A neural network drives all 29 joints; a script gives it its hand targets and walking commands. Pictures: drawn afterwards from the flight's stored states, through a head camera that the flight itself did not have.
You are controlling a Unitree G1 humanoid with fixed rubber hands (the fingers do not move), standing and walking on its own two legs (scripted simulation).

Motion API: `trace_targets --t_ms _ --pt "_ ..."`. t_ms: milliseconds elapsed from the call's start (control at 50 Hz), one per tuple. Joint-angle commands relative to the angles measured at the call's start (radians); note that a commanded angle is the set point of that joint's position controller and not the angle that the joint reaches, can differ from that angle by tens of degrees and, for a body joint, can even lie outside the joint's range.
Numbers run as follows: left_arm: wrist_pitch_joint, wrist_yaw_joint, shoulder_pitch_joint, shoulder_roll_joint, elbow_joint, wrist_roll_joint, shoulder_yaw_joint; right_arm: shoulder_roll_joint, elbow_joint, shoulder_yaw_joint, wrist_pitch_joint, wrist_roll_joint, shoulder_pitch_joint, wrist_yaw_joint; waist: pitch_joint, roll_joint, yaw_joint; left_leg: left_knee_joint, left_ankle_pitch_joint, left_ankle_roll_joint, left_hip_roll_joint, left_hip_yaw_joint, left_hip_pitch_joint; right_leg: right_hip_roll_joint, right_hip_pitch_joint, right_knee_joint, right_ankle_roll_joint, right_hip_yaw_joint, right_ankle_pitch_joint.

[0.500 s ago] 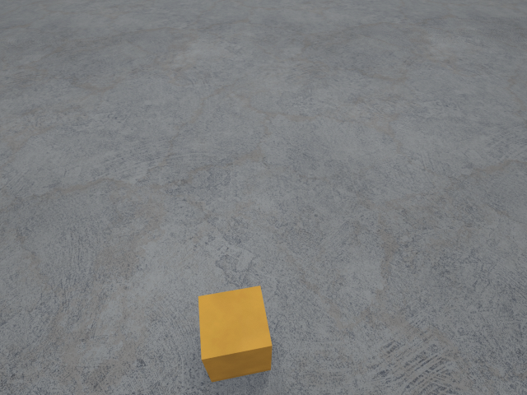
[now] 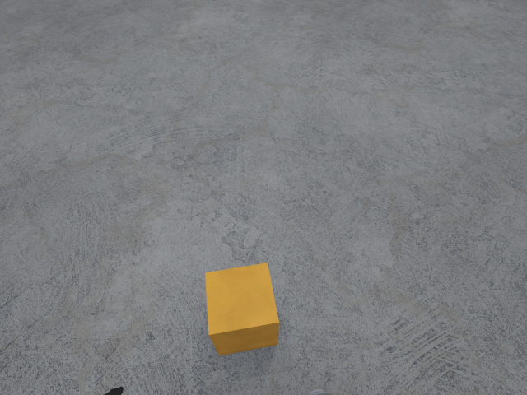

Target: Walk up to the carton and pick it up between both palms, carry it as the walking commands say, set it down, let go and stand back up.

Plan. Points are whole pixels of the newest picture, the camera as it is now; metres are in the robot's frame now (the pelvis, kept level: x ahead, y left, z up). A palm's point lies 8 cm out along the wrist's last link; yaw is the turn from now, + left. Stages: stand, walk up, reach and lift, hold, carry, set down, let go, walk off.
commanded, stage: reach and lift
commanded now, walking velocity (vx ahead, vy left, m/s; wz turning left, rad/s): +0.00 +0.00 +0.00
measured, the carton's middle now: (242, 310) +0.49 +0.07 -0.62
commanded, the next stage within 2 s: none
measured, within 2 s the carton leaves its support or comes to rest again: neither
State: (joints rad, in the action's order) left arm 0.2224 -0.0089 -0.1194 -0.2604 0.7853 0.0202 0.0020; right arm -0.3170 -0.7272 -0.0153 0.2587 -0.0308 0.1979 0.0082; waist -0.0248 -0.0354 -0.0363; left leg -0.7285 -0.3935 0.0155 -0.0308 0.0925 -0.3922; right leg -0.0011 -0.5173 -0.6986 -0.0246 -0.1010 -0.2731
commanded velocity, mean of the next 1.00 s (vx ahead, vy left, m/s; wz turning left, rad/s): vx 0.00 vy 0.00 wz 0.00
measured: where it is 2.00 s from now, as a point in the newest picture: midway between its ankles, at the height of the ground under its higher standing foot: outside the picture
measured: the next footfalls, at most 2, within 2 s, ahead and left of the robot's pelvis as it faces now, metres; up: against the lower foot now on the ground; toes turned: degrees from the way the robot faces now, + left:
none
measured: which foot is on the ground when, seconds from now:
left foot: down 0.00-1.00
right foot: down 0.00-1.00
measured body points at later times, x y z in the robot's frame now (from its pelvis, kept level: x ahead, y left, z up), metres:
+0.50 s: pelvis +0.01 -0.03 -0.02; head +0.12 -0.01 +0.41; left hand +0.22 +0.25 -0.13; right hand +0.20 -0.23 -0.15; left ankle -0.01 +0.11 -0.71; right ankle +0.07 -0.15 -0.71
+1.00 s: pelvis -0.04 -0.01 -0.05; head +0.15 +0.00 +0.35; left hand +0.31 +0.26 -0.15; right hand +0.31 -0.20 -0.17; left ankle -0.01 +0.11 -0.71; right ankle +0.07 -0.15 -0.71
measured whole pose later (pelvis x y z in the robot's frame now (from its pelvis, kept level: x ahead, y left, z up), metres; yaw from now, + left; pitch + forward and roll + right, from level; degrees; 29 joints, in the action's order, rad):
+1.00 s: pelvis -0.04 -0.01 -0.05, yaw +5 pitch +23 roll +0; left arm 0.37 0.10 0.54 -0.31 0.71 -0.02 0.16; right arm -0.14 -0.59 -0.16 0.43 -0.02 -0.44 -0.07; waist -0.03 -0.01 -0.02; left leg -1.04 -0.42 0.00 -0.01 0.01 -1.01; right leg -0.03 -1.09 -0.96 -0.04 -0.03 -0.27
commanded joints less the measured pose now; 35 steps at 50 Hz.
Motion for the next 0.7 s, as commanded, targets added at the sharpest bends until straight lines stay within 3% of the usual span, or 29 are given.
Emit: trace_targets --t_ms 0,40,80,140,240,300,360,420,460,540,600,680 --pt "0.196 0.025 0.05 -0.193 -0.165 -0.015 0.057 -0.118 0.23 -0.043 0.189 -0.026 -0.082 0.011 0.129 -0.001 0.052 0.155 -0.066 0.013 0.019 -0.06 -0.126 0.031 0.11 0.046 0.05 0.157 -0.083" --pt "0.263 0.043 0.05 -0.184 -0.184 -0.017 0.054 -0.09 0.24 -0.06 0.276 0.015 -0.043 0.013 0.113 0.012 -0.011 0.208 -0.128 0.039 -0.004 -0.105 -0.207 0.069 0.227 -0.014 0.027 0.147 -0.004" --pt "0.291 0.061 0.035 -0.166 -0.241 -0.019 0.038 -0.054 0.245 -0.071 0.309 0.037 -0.005 -0.008 0.126 0.02 -0.043 0.196 -0.001 0.043 0.006 -0.129 -0.198 0.08 0.248 -0.016 0.01 0.13 0.097" --pt "0.287 0.092 0.018 -0.172 -0.32 -0.037 0.026 0.028 0.256 -0.068 0.311 0.017 0.003 -0.039 0.171 0.038 -0.034 0.115 0.197 0.027 0.049 -0.131 -0.082 0.054 0.164 0.043 0.014 0.099 0.167" --pt "0.185 0.12 0.146 -0.194 -0.401 -0.067 0.051 0.063 0.321 -0.098 0.216 0.023 -0.11 -0.067 0.269 0.0 -0.047 0.022 0.314 0.014 0.05 -0.127 -0.16 0.033 0.147 -0.008 -0.001 0.069 0.366" --pt "0.124 0.126 0.156 -0.225 -0.388 -0.097 0.106 0.095 0.338 -0.093 0.155 0.018 -0.113 -0.076 0.417 -0.002 -0.026 -0.049 0.357 -0.006 0.059 -0.106 -0.276 0.029 0.211 -0.085 -0.005 0.05 0.537" --pt "0.081 0.125 0.159 -0.231 -0.346 -0.101 0.122 0.14 0.334 -0.065 0.109 -0.004 -0.114 -0.079 0.478 0.017 -0.008 -0.073 0.29 -0.025 0.063 -0.076 -0.457 0.018 0.28 -0.135 0.004 0.028 0.642" --pt "0.069 0.124 0.153 -0.221 -0.321 -0.089 0.124 0.145 0.352 -0.054 0.093 -0.012 -0.117 -0.086 0.5 0.008 -0.006 -0.07 0.252 -0.017 0.063 -0.074 -0.472 0.021 0.258 -0.14 -0.003 0.039 0.541" --pt "0.074 0.118 0.193 -0.2 -0.329 -0.087 0.129 0.138 0.353 -0.058 0.1 -0.004 -0.15 -0.081 0.446 -0.042 -0.006 -0.064 0.233 -0.006 0.057 -0.082 -0.403 0.034 0.136 -0.13 -0.009 0.077 0.354" --pt "0.108 0.112 0.32 -0.175 -0.324 -0.08 0.142 0.123 0.372 -0.073 0.135 0.017 -0.272 -0.069 0.306 -0.058 -0.008 -0.054 0.044 0.013 0.041 -0.078 -0.401 0.037 -0.021 -0.122 -0.002 0.124 0.044" --pt "0.13 0.105 0.417 -0.184 -0.328 -0.075 0.168 0.097 0.393 -0.094 0.156 0.024 -0.358 -0.064 0.311 -0.058 -0.006 -0.06 -0.018 0.015 0.034 -0.07 -0.422 0.036 -0.037 -0.154 0.0 0.129 -0.008" --pt "0.141 0.102 0.555 -0.199 -0.316 -0.049 0.181 0.095 0.399 -0.102 0.171 0.016 -0.482 -0.063 0.374 -0.021 0.004 -0.093 0.009 0.01 0.038 -0.071 -0.42 0.031 -0.063 -0.188 -0.003 0.123 0.016"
